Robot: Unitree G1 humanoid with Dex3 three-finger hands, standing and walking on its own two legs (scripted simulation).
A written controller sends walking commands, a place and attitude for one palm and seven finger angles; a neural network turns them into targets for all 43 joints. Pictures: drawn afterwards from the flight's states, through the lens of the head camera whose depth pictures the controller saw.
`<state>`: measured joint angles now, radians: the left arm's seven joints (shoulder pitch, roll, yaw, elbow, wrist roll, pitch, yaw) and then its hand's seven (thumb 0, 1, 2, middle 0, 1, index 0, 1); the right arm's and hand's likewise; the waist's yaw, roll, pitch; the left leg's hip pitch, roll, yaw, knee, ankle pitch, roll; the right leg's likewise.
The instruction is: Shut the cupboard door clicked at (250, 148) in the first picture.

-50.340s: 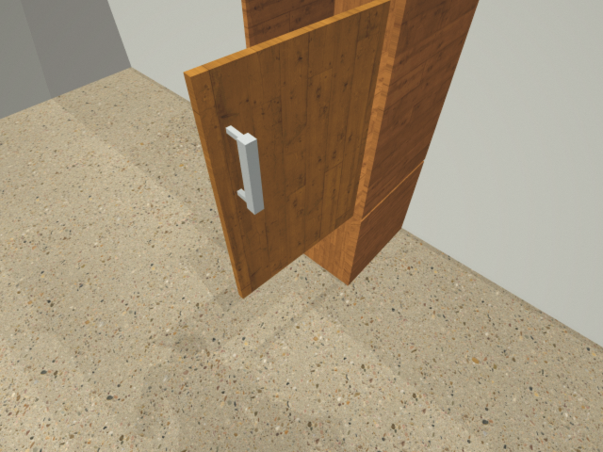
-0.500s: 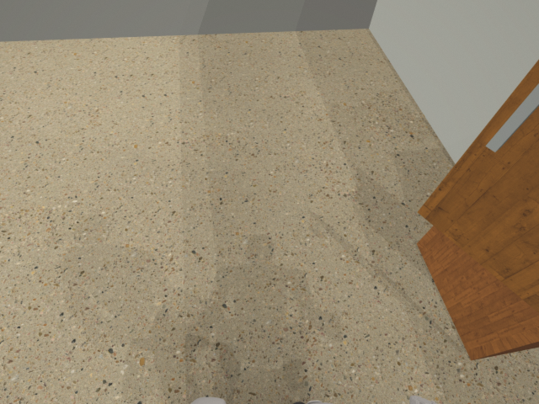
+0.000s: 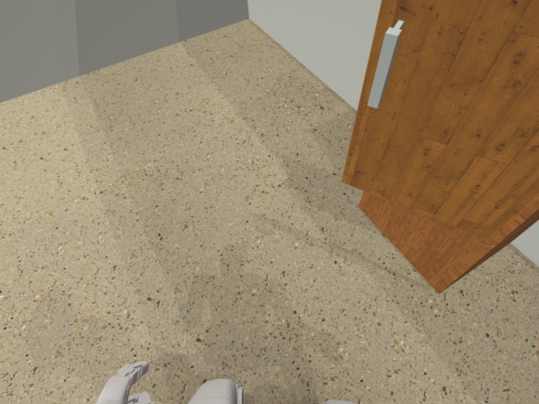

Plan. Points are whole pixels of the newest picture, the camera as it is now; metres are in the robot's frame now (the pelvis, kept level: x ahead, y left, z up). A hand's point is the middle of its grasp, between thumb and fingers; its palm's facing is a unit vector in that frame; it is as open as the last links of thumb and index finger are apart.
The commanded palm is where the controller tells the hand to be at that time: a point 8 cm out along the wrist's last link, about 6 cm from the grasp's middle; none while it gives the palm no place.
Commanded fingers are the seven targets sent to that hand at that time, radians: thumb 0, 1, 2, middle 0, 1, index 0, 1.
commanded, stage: turn to face it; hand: left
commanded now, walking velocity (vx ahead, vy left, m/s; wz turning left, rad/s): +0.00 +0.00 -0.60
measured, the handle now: (386, 66) +0.69 -0.20 +0.08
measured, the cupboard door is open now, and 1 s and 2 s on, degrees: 29 29 29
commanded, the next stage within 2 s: take the last steps up to it in 0.78 s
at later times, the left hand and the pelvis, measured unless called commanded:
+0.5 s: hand (156, 372) +0.18 +0.21 -0.15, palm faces -0.26 -0.94 -0.23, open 7.4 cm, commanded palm none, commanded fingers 0.00 0.90 0.90 -0.20 -0.30 -0.20 -0.30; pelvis +0.03 +0.03 +0.01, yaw -17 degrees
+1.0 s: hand (193, 363) +0.20 +0.16 -0.18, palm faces -0.42 -0.89 -0.16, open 7.4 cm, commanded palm none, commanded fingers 0.00 0.90 0.90 -0.20 -0.30 -0.20 -0.30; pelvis +0.06 +0.02 +0.00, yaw -27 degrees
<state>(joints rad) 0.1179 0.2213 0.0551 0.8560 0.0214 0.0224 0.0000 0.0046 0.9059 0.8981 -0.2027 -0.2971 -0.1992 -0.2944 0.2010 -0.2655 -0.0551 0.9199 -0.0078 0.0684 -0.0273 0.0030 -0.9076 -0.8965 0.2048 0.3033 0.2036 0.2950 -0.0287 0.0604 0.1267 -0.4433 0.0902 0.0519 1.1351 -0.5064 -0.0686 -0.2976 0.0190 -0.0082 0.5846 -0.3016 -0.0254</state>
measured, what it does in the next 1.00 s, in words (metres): steps on the spot, turning right: left foot, then right foot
